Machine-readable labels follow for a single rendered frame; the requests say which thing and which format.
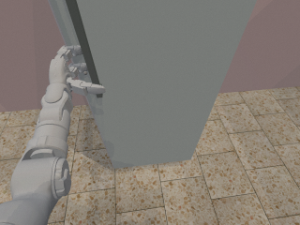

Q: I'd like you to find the left robot upper arm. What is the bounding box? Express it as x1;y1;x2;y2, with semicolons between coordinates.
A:
0;157;71;225

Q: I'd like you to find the fridge door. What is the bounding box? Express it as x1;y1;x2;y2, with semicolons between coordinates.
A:
50;0;257;169

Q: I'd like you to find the left robot hand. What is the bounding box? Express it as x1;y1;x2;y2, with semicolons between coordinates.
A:
49;45;106;96

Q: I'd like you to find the handle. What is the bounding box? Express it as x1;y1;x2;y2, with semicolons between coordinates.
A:
66;0;103;98

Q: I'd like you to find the left robot forearm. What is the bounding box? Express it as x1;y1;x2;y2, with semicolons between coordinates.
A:
10;82;74;198

